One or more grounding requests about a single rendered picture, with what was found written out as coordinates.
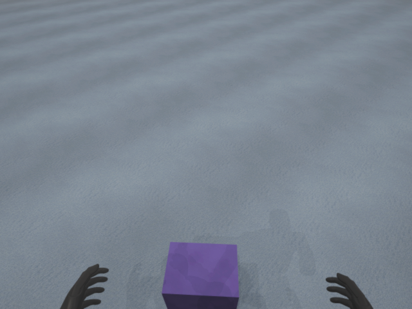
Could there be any robot left hand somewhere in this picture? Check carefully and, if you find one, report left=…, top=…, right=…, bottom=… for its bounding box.
left=60, top=264, right=109, bottom=309

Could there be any robot right hand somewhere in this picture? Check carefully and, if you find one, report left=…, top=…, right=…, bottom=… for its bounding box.
left=326, top=273, right=373, bottom=309

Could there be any carton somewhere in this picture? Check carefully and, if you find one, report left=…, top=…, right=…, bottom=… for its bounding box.
left=162, top=242, right=239, bottom=309

